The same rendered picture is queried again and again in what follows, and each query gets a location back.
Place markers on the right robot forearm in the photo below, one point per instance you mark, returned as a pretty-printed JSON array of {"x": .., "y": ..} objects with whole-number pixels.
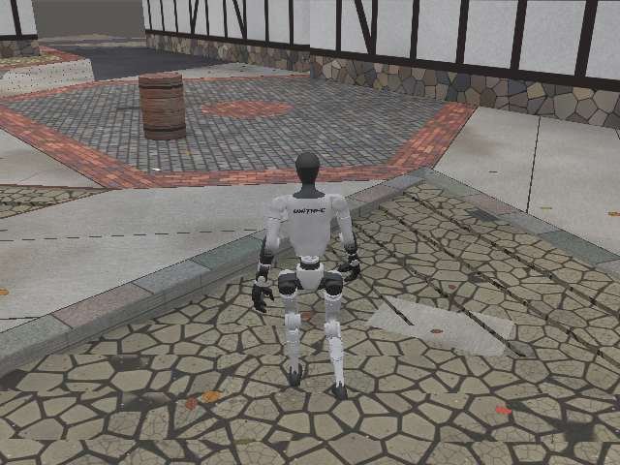
[{"x": 352, "y": 252}]

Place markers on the robot left hand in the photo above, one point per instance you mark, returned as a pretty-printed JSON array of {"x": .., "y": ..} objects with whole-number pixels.
[{"x": 256, "y": 297}]

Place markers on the robot right hand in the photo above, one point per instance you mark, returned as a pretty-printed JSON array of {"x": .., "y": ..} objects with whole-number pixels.
[{"x": 347, "y": 267}]

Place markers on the right robot upper arm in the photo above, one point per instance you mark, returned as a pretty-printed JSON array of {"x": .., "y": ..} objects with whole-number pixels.
[{"x": 339, "y": 204}]

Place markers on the left robot forearm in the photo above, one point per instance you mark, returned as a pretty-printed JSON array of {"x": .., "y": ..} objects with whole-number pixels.
[{"x": 266, "y": 257}]

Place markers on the humanoid robot head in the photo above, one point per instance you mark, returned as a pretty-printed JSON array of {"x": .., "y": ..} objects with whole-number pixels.
[{"x": 307, "y": 168}]

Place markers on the left robot upper arm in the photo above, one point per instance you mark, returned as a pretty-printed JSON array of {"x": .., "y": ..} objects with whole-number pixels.
[{"x": 277, "y": 206}]

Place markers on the robot left thigh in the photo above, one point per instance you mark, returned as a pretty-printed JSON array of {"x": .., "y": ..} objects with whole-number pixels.
[{"x": 287, "y": 285}]

